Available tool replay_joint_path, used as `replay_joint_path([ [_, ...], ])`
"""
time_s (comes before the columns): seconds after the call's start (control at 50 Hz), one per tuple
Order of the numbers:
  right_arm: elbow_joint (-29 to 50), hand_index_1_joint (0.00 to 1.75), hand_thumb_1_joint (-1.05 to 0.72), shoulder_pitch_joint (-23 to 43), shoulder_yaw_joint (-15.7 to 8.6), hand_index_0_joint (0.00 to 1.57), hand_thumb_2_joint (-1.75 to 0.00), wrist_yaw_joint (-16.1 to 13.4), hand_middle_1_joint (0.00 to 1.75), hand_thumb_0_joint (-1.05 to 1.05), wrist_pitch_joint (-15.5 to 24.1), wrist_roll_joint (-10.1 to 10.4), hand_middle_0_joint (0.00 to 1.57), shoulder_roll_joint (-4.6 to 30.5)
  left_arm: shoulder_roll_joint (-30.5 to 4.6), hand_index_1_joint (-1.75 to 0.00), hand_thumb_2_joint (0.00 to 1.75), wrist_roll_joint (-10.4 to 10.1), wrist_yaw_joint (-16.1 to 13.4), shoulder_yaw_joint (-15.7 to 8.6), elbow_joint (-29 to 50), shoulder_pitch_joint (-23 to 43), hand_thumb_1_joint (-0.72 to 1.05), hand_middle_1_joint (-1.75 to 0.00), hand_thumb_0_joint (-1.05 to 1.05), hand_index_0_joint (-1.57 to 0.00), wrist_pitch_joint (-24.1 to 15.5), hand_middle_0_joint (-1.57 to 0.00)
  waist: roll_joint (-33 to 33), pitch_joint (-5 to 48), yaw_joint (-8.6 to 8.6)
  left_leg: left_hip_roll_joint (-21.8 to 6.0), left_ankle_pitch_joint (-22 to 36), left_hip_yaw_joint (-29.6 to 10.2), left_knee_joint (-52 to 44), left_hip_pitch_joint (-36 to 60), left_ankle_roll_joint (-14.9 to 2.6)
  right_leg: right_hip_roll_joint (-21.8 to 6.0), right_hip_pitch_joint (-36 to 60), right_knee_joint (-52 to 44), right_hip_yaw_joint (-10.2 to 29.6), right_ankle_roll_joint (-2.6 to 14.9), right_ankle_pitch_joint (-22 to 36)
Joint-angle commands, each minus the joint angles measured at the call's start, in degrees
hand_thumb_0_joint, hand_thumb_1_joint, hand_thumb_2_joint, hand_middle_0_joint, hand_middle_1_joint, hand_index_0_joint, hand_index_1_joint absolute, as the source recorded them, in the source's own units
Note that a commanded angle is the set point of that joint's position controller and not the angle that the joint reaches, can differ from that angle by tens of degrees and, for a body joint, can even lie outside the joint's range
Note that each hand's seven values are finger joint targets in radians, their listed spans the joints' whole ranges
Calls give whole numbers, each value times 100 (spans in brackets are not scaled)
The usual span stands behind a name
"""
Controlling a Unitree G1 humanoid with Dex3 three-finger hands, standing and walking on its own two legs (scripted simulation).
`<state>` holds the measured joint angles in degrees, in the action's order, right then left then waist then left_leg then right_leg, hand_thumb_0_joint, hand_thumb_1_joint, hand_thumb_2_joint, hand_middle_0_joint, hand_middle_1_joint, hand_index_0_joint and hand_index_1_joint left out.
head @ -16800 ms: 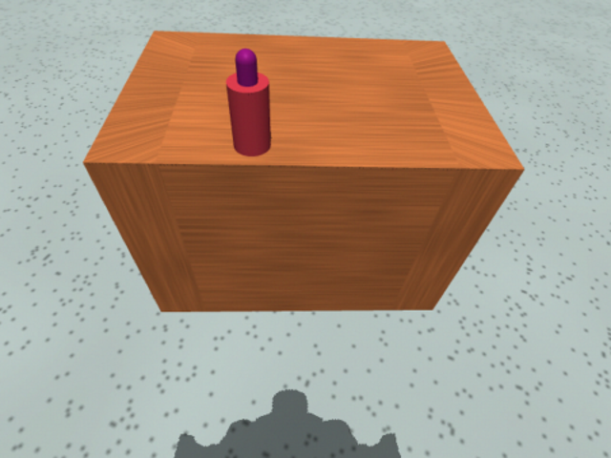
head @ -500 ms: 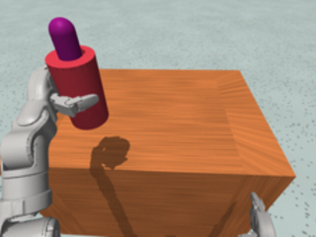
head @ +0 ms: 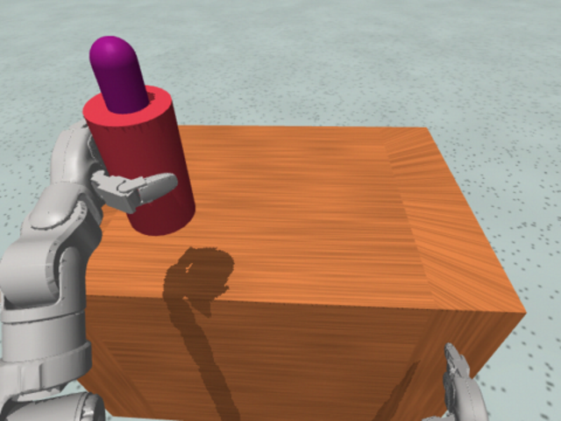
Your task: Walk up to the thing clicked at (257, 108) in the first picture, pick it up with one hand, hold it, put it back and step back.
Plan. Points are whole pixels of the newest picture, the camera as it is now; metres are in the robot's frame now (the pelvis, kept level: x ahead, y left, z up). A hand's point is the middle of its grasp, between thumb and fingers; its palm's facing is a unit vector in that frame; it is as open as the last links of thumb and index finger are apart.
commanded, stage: hold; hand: left
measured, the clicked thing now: (140, 142) +0.33 +0.15 +0.28
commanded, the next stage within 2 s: crouch in 1.38 s
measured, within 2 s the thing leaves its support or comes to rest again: neither
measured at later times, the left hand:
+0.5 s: hand (137, 161) +0.33 +0.17 +0.26, palm faces +0.13 -0.99 +0.01, open 11.7 cm
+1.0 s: hand (140, 159) +0.34 +0.16 +0.26, palm faces +0.11 -0.99 +0.01, open 11.7 cm
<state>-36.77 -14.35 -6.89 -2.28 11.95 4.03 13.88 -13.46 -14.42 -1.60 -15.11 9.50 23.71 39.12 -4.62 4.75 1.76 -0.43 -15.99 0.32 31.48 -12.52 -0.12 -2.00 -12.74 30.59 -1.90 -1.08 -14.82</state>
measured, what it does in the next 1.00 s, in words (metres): stands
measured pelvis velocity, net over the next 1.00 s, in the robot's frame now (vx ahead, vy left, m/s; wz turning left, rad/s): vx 0.00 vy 0.00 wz -0.01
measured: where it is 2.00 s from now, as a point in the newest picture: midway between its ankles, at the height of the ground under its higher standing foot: outside the picture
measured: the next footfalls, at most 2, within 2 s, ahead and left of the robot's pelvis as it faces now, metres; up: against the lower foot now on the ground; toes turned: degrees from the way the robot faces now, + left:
none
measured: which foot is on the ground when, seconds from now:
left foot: down 0.00-1.00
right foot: down 0.00-1.00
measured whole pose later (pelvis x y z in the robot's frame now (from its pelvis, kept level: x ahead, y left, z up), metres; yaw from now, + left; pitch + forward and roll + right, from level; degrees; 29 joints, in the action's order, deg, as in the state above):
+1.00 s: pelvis +0.00 +0.00 +0.00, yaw +0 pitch -3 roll +0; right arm -36.2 -14.4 -6.5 -2.9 12.6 4.0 13.9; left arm -14.1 -14.2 -0.5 -15.0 6.8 24.8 38.8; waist -4.7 4.9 1.7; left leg -0.4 -16.1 0.7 31.4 -12.6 -0.3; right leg -2.0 -12.9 30.3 -1.5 -1.2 -14.7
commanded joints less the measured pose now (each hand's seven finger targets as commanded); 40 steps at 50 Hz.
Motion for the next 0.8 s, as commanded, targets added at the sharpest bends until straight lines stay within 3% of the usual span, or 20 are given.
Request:
replay_joint_path([
  [0.0,1002,5,54,804,-162,5,-5,-19,5,0,374,-8,5,689,-894,-141,124,-39,53,-314,812,2297,-2,-141,0,-128,-309,-125,686,608,-42,109,584,20,-549,239,-75,171,-76,-619,-144,93,456],
  [0.02,1112,5,54,905,-127,5,-5,-21,5,0,387,-3,5,672,-866,-140,123,-30,40,-284,904,2234,-3,-140,0,-127,-322,-124,682,562,22,110,527,21,-571,201,-64,171,-64,-616,-150,106,375],
  [0.12,1032,5,54,787,-190,5,-5,-27,5,0,408,-7,5,667,-937,-139,122,1,-31,-322,1313,2390,-2,-139,0,-126,-505,-122,527,823,-5,140,590,59,-499,326,-74,152,-18,-559,-124,101,432],
  [0.14,1096,5,54,774,-229,5,-6,-51,5,0,411,-18,5,704,-1005,-138,122,40,-57,-327,1361,2557,-2,-138,0,-124,-548,-121,490,972,-73,144,622,65,-493,412,-71,148,-21,-555,-108,97,490],
  [0.18,1135,5,54,832,-161,5,-5,-49,5,0,421,-12,5,632,-1030,-137,122,52,-100,-354,1489,2501,-1,-137,0,-123,-616,-120,337,932,6,120,637,38,-502,320,-41,165,19,-519,-128,118,489],
  [0.22,1061,5,53,781,-256,5,-6,-81,5,0,422,-26,5,697,-1088,-138,122,68,-145,-417,1585,2502,-3,-138,0,-123,-655,-120,301,1069,10,102,793,17,-453,416,-30,175,63,-464,-138,123,596],
  [0.3,1038,5,53,856,-187,5,-6,-98,5,0,436,-48,5,646,-1085,-141,125,80,-100,-382,1492,2527,2,-141,0,-126,-629,-123,349,1015,-1,86,721,-15,-479,388,-23,188,68,-511,-147,114,549],
  [0.32,1114,5,53,902,-232,5,-6,-105,5,0,441,-45,5,723,-999,-141,125,69,-55,-337,1048,2280,1,-141,0,-127,-563,-125,514,766,-72,76,634,-16,-504,310,-35,192,28,-539,-141,95,504],
  [0.34,970,5,53,897,-163,5,-6,-104,5,0,425,-51,5,664,-902,-142,126,64,-16,-248,968,2209,0,-141,0,-127,-513,-124,485,742,-32,86,653,-15,-521,291,-45,190,9,-540,-138,111,516],
  [0.36,970,5,54,866,-186,5,-6,-112,5,0,429,-42,5,689,-964,-143,127,25,25,-327,779,2223,0,-142,0,-127,-480,-125,537,583,-54,83,596,-5,-543,219,-48,189,-51,-576,-123,105,486],
  [0.38,1006,5,54,987,-143,5,-6,-111,5,0,427,-29,5,652,-926,-141,126,23,60,-253,859,2230,-1,-141,0,-127,-445,-125,552,544,14,95,589,5,-556,187,-47,186,-81,-589,-147,108,459],
  [0.46,998,5,54,823,-92,5,-5,-79,5,0,438,-17,5,622,-835,-142,126,-46,173,-197,823,2210,1,-142,0,-128,-333,-125,628,521,-29,127,486,54,-571,168,-83,165,-103,-650,-128,100,375],
  [0.62,1101,5,54,736,-242,5,-6,-82,5,0,418,-21,5,671,-1088,-137,123,51,-83,-424,1316,2620,-1,-137,0,-121,-580,-118,501,1088,-78,150,863,68,-425,442,-87,142,84,-496,-92,92,764],
  [0.7,1087,5,54,801,-256,5,-6,-146,5,0,454,-49,5,679,-1071,-138,123,118,-235,-363,1491,2710,-4,-138,0,-121,-721,-118,366,1149,-76,127,932,35,-419,462,-53,150,75,-439,-112,116,803],
  [0.78,1038,5,53,919,-205,5,-6,-161,5,0,479,-59,5,659,-1109,-142,126,128,-178,-384,1048,2602,-4,-142,0,-126,-662,-123,444,906,-7,136,740,38,-454,305,-52,149,73,-524,-130,99,598],
])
